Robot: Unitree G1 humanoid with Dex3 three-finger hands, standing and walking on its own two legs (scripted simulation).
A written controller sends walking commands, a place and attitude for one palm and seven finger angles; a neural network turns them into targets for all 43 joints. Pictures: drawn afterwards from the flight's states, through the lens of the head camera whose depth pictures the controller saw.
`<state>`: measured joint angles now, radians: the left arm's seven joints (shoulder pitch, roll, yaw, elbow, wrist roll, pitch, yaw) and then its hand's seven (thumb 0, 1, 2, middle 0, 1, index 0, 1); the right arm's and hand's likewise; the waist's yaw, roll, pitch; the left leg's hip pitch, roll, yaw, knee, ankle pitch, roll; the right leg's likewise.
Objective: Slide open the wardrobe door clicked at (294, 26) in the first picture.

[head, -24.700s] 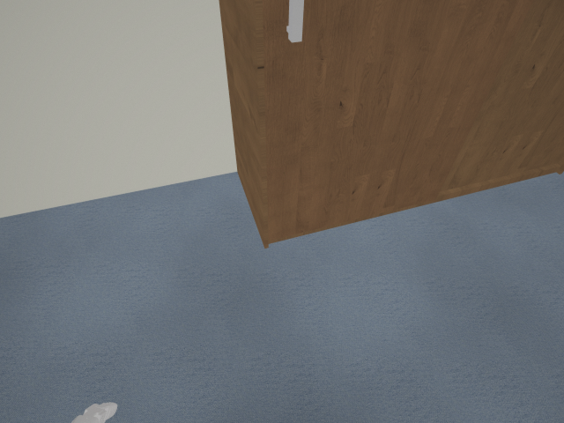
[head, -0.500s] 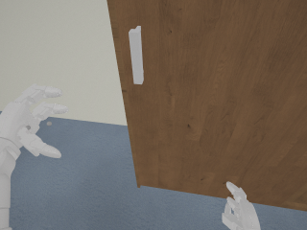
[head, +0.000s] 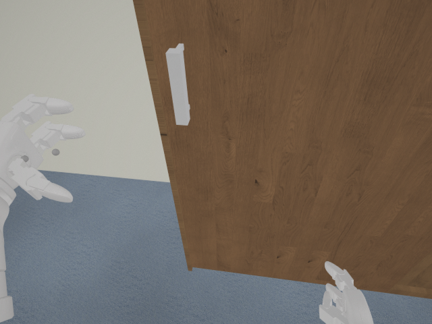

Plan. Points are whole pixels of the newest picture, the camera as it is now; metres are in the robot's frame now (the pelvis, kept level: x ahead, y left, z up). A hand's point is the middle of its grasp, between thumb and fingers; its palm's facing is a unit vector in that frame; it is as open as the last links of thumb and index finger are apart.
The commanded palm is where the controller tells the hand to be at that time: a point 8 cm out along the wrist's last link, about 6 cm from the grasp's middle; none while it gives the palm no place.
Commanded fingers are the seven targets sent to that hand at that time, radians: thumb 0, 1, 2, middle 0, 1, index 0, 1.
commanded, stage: raise the hand with hooked fingers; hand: left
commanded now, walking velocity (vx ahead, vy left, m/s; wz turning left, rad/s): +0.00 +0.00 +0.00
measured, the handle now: (181, 85) +0.53 +0.14 +0.22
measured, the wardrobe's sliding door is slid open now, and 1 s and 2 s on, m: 0.00 0.00 0.00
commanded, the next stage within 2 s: move the hooked fingers beside the handle in 0.16 s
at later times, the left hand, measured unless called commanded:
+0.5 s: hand (67, 143) +0.30 +0.27 +0.23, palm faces +0.05 -1.00 -0.08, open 14.0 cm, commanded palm +0.27 +0.31 +0.24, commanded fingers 0.00 -0.50 0.30 -0.30 -1.20 -0.30 -1.20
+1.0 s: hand (102, 121) +0.36 +0.24 +0.23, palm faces +0.00 -1.00 -0.04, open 14.0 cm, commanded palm +0.33 +0.29 +0.23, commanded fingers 0.00 -0.50 0.30 -0.30 -1.20 -0.30 -1.20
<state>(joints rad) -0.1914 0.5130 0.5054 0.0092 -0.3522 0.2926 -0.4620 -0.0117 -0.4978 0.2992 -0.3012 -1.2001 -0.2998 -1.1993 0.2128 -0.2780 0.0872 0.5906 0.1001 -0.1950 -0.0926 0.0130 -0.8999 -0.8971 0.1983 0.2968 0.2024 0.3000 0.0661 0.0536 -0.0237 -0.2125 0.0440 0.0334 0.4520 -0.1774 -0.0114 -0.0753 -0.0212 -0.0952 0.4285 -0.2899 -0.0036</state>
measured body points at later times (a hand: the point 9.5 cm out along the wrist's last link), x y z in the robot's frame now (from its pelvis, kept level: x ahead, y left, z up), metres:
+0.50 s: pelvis +0.00 +0.00 +0.00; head -0.03 -0.03 +0.45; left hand +0.29 +0.32 +0.24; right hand +0.22 -0.21 -0.06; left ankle +0.05 +0.13 -0.74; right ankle -0.03 -0.11 -0.74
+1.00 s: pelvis +0.00 +0.00 +0.00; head -0.02 -0.01 +0.45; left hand +0.35 +0.30 +0.24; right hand +0.17 -0.24 -0.08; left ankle +0.05 +0.13 -0.74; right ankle -0.03 -0.11 -0.74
